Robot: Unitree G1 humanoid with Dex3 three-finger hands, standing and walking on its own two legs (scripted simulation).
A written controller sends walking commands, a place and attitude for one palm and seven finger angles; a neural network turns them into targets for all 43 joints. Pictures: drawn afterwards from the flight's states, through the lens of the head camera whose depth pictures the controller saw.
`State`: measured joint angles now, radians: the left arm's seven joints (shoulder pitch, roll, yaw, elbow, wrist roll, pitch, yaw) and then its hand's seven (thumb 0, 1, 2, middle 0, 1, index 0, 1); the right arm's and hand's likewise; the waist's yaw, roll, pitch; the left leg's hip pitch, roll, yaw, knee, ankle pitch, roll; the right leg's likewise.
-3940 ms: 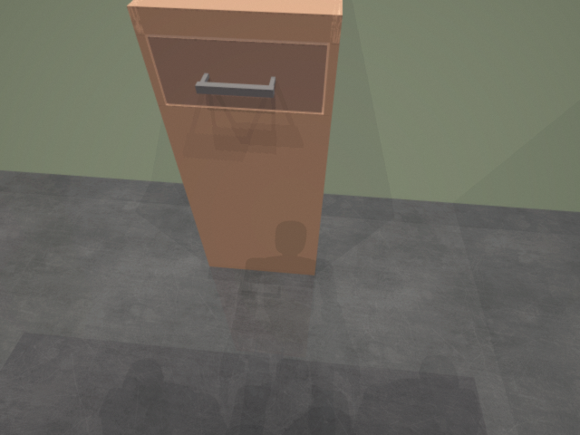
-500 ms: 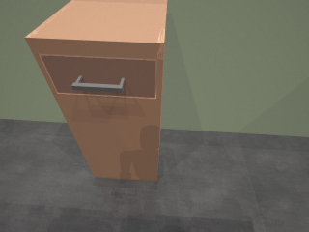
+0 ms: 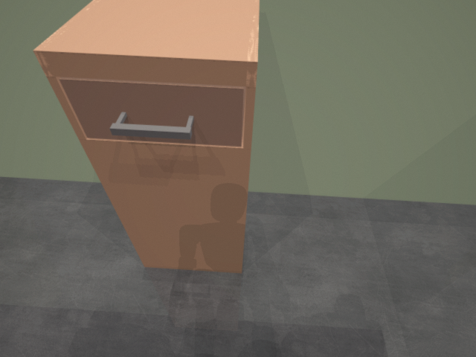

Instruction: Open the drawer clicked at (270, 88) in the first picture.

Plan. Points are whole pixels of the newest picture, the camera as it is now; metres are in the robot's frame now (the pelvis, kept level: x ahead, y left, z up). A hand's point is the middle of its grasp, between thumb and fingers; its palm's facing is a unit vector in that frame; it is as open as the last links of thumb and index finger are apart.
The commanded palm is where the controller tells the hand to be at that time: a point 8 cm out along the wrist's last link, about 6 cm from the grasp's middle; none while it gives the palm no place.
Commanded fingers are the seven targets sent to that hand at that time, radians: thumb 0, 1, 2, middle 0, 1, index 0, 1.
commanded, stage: come to a stop and stand still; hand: left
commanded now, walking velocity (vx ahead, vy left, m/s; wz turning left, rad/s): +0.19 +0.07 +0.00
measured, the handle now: (154, 125) +0.56 +0.23 +0.07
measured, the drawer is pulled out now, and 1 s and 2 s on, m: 0.00 0.00 0.00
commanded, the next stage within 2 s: look again from close up in 0.96 s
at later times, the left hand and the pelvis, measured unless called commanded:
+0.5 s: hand out of the picture +0.06 +0.18 -0.18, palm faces +0.00 -0.97 -0.23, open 7.4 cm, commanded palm none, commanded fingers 0.00 0.90 0.90 -0.20 -0.30 -0.20 -0.30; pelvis +0.04 +0.00 -0.01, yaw +0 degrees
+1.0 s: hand out of the picture +0.06 +0.17 -0.17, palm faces -0.01 -0.97 -0.23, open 7.4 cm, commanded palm none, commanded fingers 0.00 0.90 0.90 -0.20 -0.30 -0.20 -0.30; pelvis +0.04 -0.02 +0.00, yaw -1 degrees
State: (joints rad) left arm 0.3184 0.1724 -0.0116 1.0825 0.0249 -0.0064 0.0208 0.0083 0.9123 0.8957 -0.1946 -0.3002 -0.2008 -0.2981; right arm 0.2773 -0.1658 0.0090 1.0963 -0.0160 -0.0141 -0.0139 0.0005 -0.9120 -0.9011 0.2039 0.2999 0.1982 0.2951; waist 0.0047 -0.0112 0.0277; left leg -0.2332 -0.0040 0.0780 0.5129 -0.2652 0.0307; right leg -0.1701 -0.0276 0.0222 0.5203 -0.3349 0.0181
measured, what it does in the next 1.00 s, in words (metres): stands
